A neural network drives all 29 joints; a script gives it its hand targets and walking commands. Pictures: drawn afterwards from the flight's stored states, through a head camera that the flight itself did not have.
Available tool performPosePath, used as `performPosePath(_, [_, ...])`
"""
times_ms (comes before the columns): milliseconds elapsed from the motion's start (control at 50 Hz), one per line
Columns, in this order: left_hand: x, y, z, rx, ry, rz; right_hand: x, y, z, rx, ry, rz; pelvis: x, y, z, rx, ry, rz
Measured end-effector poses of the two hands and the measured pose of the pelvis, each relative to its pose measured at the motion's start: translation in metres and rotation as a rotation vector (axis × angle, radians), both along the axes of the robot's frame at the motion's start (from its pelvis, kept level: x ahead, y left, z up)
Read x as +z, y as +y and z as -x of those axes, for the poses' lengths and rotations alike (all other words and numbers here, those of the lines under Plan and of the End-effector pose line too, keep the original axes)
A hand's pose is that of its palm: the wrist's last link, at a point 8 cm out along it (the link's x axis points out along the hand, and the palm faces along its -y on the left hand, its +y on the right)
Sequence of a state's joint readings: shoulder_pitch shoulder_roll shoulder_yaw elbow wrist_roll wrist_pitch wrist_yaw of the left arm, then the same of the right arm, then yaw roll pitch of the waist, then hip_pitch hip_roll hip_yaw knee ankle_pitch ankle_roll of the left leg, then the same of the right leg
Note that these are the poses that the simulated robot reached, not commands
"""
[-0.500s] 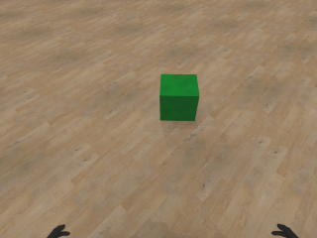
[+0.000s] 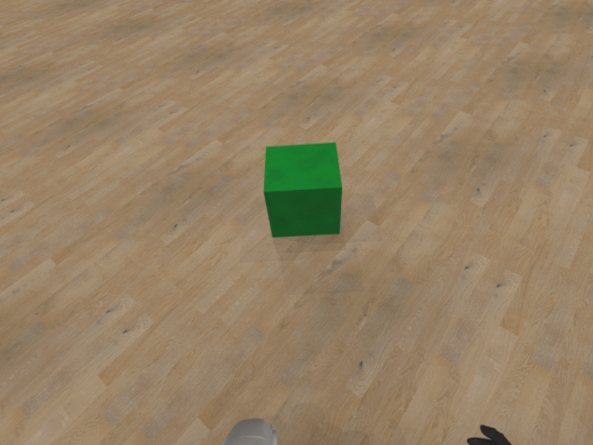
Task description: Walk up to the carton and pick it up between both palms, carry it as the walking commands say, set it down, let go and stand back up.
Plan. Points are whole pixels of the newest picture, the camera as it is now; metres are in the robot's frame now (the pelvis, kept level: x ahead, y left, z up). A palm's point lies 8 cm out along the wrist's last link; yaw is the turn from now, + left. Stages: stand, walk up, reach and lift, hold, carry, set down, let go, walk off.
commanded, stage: walk up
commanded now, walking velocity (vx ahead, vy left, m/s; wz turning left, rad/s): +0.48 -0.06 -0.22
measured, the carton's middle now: (303, 191) +1.12 +0.12 -0.63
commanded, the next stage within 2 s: none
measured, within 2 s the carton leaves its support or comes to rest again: neither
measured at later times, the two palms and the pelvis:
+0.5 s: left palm (167, 313) +0.33 +0.30 -0.14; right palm (463, 354) +0.27 -0.21 -0.11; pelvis +0.27 +0.05 +0.01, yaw +6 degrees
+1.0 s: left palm (216, 225) +0.52 +0.25 -0.12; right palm (449, 210) +0.61 -0.26 -0.15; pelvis +0.53 -0.02 +0.00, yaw +7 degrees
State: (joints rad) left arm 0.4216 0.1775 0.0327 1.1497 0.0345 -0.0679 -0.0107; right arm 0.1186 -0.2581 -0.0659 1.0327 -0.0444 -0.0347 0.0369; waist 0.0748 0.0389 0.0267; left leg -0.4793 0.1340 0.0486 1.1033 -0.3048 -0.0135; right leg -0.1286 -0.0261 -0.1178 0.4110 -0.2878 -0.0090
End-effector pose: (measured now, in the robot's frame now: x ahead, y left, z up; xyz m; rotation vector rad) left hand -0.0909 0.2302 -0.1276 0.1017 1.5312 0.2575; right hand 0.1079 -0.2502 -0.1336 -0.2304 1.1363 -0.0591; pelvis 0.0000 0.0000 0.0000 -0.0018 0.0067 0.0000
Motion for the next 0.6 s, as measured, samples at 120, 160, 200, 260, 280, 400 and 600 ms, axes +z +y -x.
performPosePath(120, [0.005, -0.013, -0.032, 0.049, 0.039, 0.017, 0.011, 0.026, -0.108, 0.037, -0.101, -0.057, 0.002, 0.004, -0.058, 0.004, 0.003, -0.003])
performPosePath(160, [0.001, -0.008, -0.05, 0.067, 0.037, 0.013, 0.011, 0.039, -0.145, 0.073, -0.117, -0.063, -0.002, 0.008, -0.08, 0.022, 0.007, 0.0])
performPosePath(200, [-0.005, -0.002, -0.07, 0.078, 0.046, 0.014, 0.01, 0.054, -0.184, 0.11, -0.138, -0.063, -0.008, 0.014, -0.105, 0.038, 0.012, 0.001])
performPosePath(260, [-0.022, 0.013, -0.104, 0.078, 0.073, 0.025, 0.004, 0.071, -0.237, 0.135, -0.184, -0.047, -0.023, 0.028, -0.145, 0.049, 0.017, 0.006])
performPosePath(280, [-0.028, 0.019, -0.12, 0.07, 0.076, 0.029, 0.001, 0.073, -0.248, 0.128, -0.19, -0.032, -0.027, 0.033, -0.157, 0.051, 0.014, 0.001])
performPosePath(400, [-0.024, 0.064, -0.287, -0.02, -0.163, -0.01, 0.004, 0.05, -0.213, 0.019, 0.016, 0.063, -0.008, 0.047, -0.221, 0.079, 0.003, 0.012])
performPosePath(600, [-0.001, 0.054, -0.525, -0.144, -0.432, 0.043, 0.029, 0.041, -0.161, -0.141, 0.331, 0.077, 0.009, 0.036, -0.327, 0.11, -0.022, 0.036])
